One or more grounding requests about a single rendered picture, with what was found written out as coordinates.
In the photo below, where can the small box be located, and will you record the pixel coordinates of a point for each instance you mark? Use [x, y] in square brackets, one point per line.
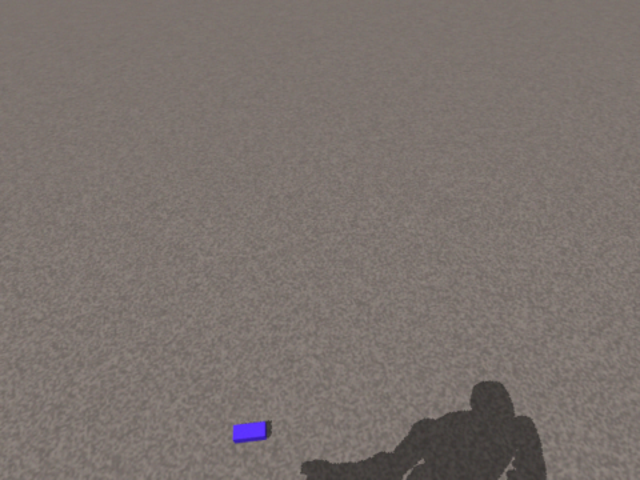
[249, 432]

